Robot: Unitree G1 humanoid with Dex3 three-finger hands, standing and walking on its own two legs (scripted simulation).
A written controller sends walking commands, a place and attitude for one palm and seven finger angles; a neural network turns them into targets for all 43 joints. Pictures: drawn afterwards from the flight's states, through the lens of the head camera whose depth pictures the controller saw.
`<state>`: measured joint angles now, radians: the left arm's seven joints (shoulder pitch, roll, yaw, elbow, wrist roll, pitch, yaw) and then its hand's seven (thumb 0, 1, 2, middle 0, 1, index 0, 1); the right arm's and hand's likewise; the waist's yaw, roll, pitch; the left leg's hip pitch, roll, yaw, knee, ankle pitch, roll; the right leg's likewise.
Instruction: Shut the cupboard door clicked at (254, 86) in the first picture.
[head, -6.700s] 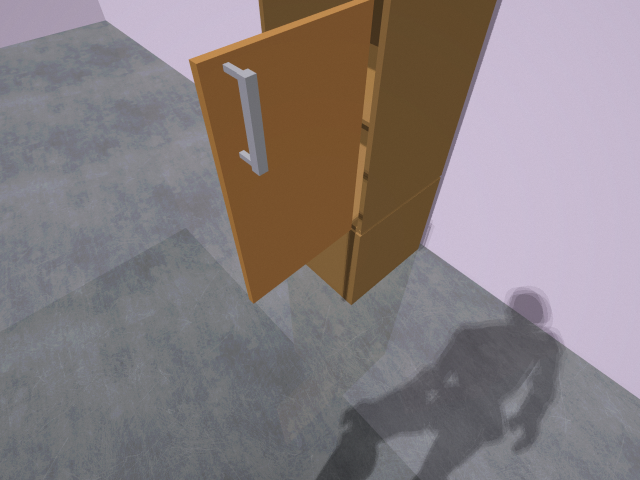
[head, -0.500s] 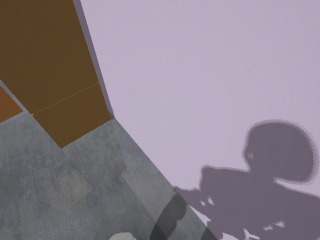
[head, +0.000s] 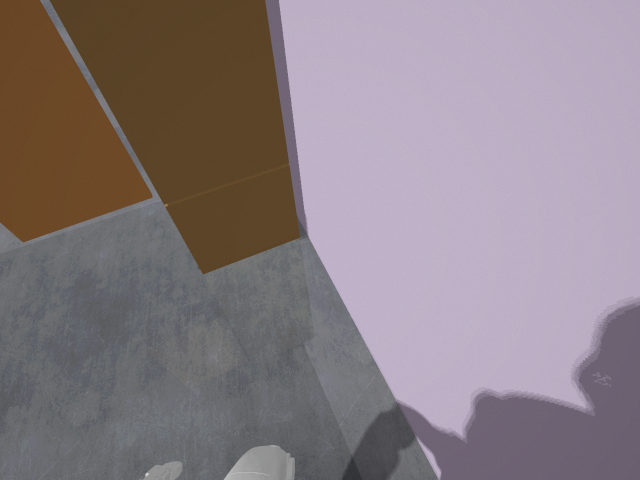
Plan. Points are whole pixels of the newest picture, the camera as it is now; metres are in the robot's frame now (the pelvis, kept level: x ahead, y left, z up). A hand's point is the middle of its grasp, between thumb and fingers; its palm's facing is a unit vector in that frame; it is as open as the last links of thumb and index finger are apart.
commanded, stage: turn to face it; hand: left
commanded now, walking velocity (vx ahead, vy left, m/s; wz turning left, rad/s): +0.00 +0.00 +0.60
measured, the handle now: out of the picture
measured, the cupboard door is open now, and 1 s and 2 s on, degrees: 92 92 92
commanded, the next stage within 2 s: take the last steps up to it in 0.70 s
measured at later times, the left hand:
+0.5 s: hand out of the picture +0.05 +0.25 -0.16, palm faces +0.29 -0.92 -0.26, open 7.4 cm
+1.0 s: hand out of the picture -0.04 +0.21 -0.19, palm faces +0.49 -0.85 -0.20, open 7.3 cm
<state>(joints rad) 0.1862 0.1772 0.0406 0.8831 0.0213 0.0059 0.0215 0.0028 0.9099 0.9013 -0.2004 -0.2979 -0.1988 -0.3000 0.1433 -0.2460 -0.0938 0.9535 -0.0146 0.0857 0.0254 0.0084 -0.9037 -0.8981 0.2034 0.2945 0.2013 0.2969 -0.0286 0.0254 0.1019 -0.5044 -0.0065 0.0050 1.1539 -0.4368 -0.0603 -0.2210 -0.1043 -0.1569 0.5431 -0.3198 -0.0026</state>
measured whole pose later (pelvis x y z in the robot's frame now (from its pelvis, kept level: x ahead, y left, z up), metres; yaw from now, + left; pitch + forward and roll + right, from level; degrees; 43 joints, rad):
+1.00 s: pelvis +0.04 +0.03 -0.01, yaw +26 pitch +0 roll +0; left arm 0.27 0.22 0.07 1.02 0.02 0.04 0.00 0.00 0.92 0.90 -0.20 -0.30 -0.20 -0.30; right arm 0.16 -0.19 -0.05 0.99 -0.03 0.01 0.00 0.01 -0.90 -0.90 0.20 0.29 0.20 0.30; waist 0.03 -0.05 0.08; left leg -0.26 -0.01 0.08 0.58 -0.32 0.05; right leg -0.31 -0.12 -0.13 0.86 -0.52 0.03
